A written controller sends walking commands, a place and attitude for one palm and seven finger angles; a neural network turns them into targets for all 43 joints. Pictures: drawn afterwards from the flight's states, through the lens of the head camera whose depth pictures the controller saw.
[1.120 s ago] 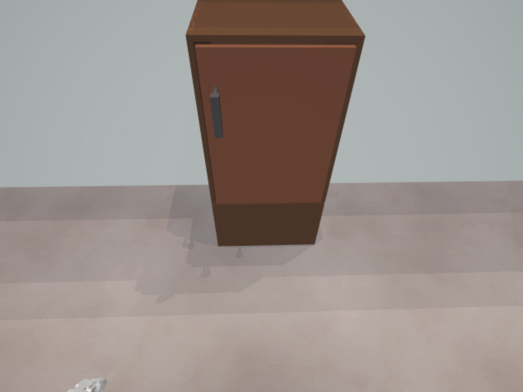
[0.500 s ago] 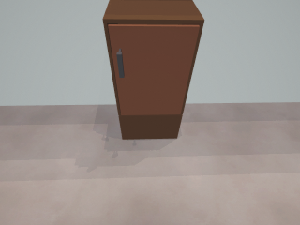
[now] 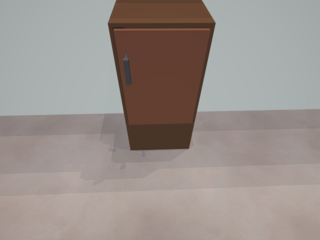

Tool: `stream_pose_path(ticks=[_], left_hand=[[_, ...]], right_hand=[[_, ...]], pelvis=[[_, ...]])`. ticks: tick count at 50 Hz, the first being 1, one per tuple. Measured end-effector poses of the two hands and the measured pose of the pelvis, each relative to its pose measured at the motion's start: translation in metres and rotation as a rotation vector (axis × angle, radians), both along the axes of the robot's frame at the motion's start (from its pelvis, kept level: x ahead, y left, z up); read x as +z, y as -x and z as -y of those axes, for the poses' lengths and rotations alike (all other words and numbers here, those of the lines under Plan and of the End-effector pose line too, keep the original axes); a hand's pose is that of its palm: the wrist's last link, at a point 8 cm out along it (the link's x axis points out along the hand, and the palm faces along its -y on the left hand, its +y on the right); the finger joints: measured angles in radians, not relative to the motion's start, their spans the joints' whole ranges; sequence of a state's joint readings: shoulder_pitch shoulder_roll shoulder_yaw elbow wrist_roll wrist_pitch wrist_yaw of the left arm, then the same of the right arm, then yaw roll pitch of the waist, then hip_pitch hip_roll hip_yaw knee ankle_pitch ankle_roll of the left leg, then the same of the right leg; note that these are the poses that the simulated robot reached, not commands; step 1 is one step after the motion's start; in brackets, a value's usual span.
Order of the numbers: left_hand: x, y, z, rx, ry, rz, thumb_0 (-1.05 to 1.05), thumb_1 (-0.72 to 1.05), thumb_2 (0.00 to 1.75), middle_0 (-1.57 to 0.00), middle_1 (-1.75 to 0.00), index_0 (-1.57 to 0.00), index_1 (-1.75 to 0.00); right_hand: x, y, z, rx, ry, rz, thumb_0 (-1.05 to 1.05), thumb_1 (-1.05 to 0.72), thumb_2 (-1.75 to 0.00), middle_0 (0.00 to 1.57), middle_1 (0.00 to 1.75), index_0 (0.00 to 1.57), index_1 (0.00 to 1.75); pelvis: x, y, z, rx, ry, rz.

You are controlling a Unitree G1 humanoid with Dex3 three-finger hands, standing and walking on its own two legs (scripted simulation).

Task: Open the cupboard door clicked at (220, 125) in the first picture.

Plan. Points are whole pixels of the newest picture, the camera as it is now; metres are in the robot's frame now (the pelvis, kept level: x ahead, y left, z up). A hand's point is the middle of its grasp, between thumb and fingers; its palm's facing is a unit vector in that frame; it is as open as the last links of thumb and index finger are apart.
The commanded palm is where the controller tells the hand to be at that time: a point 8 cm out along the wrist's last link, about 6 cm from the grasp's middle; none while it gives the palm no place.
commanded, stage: look at it before walking up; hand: left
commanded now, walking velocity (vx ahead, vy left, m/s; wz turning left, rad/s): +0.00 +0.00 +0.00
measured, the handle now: (127, 69) +0.83 +0.20 -0.03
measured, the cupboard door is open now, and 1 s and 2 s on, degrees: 0 0 0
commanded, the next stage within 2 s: take the last steps up to it in 0.32 s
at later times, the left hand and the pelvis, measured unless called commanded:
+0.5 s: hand out of the picture +0.07 +0.24 -0.15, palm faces -0.02 -0.94 -0.33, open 7.4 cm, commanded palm none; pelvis +0.01 +0.00 +0.00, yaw +0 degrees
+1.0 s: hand out of the picture +0.16 +0.19 -0.19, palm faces -0.02 -0.99 -0.15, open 7.3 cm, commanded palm none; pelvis +0.12 +0.01 -0.01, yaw +1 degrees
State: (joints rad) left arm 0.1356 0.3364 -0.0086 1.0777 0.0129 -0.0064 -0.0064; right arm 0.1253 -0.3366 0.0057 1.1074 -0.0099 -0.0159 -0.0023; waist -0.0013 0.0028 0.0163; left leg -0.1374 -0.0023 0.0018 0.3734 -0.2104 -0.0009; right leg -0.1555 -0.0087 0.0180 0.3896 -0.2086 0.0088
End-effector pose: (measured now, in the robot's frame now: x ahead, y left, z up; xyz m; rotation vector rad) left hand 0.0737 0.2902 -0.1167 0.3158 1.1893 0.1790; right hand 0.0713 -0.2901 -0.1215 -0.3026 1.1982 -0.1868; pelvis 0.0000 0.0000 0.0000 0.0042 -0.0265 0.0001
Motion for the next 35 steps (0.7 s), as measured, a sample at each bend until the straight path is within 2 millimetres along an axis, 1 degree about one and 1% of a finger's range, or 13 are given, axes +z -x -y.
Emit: stream_pose_path(ticks=[14, 25, 29, 35], left_hand=[[-0.002, 0.006, 0.003, 0.012, 0.003, -0.025, 0.0, 0.9, 0.89, -0.2, -0.3, -0.21, -0.3], [-0.002, 0.005, 0.004, 0.02, 0.0, -0.022, 0.0, 0.9, 0.89, -0.2, -0.3, -0.21, -0.3], [-0.01, 0.011, 0.014, 0.034, 0.026, -0.043, 0.0, 0.9, 0.9, -0.2, -0.3, -0.21, -0.3], [-0.035, 0.034, 0.032, 0.092, 0.118, -0.122, 0.0, 0.9, 0.9, -0.2, -0.29, -0.21, -0.3]], right_hand=[[0.001, -0.004, 0.005, 0.006, 0.008, -0.012, 0.01, -0.9, -0.9, 0.2, 0.3, 0.2, 0.3], [0.001, -0.007, 0.004, 0.007, 0.006, -0.006, 0.01, -0.9, -0.9, 0.2, 0.3, 0.2, 0.3], [-0.007, -0.002, -0.007, 0.004, -0.019, -0.032, 0.01, -0.9, -0.9, 0.2, 0.3, 0.2, 0.3], [-0.023, 0.016, -0.037, -0.016, -0.063, -0.125, 0.01, -0.91, -0.9, 0.2, 0.3, 0.2, 0.3]], pelvis=[[0.001, -0.003, 0.003, 0.002, 0.001, -0.003], [0.001, -0.006, 0.005, 0.003, 0.002, -0.001], [-0.002, -0.013, 0.004, 0.004, 0.006, -0.004], [-0.011, -0.038, -0.005, 0.019, 0.03, -0.014]])
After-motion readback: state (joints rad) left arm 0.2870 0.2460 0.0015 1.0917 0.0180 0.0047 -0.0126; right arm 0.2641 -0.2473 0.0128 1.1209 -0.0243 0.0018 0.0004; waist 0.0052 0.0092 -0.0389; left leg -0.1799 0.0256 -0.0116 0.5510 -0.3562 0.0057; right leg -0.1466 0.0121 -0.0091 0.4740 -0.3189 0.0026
